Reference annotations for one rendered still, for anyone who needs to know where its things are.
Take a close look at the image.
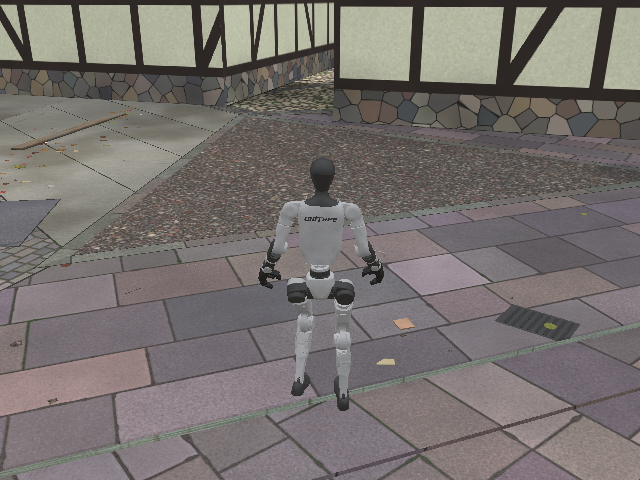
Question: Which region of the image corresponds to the right robot hand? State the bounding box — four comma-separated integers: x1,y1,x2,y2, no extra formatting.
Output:
362,262,384,285

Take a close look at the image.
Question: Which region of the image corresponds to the robot right forearm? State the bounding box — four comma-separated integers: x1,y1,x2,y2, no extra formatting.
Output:
362,241,381,271

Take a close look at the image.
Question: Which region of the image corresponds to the left robot upper arm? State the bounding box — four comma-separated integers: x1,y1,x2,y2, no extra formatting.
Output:
272,201,301,255

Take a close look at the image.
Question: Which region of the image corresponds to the robot head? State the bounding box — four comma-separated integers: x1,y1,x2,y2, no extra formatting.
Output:
304,158,339,207

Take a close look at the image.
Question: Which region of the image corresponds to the left robot hand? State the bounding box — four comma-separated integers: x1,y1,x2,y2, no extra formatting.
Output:
258,268,281,289

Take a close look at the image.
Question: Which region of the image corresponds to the robot left forearm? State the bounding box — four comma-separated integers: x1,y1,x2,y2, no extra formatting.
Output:
261,239,281,273

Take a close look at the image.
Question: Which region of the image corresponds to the robot left shin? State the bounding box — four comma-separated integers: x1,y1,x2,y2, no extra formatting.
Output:
295,314,312,384

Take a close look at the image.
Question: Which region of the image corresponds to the right robot upper arm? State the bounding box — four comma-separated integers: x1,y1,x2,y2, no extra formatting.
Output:
342,202,371,257

